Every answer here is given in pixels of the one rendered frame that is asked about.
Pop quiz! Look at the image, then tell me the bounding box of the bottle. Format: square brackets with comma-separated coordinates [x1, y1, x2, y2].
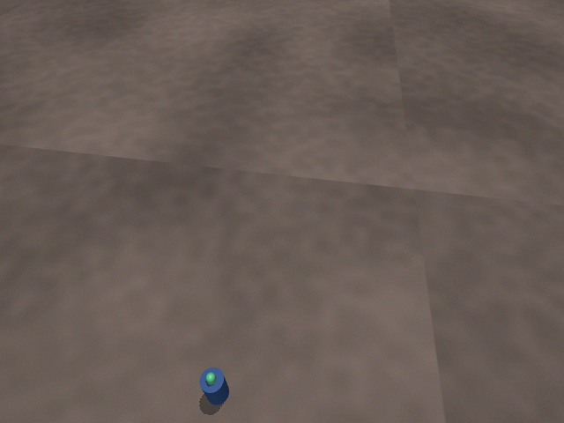
[200, 367, 229, 405]

